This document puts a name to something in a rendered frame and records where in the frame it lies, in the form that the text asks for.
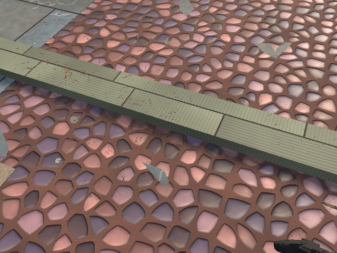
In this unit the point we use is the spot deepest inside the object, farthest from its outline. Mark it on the robot right hand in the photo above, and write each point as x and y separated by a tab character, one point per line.
298	246

